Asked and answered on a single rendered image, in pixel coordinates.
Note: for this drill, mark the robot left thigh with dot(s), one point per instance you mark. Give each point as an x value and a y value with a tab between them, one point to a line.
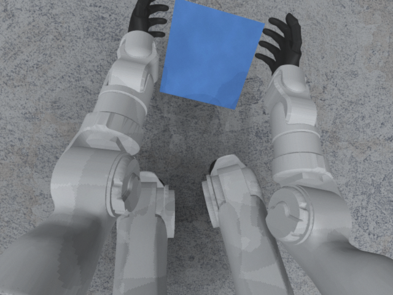
142	242

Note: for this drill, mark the right robot hand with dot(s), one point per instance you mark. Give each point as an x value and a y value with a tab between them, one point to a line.
290	44

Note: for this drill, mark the left robot forearm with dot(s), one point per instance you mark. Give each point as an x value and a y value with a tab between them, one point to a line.
123	102

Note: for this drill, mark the carton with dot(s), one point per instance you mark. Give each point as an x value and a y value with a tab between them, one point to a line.
209	54

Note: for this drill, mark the robot right upper arm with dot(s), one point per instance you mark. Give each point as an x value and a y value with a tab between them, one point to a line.
314	226

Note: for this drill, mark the left robot hand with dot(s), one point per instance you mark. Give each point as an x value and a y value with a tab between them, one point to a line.
140	20

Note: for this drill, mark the robot left upper arm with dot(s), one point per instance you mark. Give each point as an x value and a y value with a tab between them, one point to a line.
91	188

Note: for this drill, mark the right robot forearm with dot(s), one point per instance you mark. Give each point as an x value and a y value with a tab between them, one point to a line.
295	133

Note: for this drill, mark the robot right shin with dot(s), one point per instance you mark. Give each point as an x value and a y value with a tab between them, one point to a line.
249	174

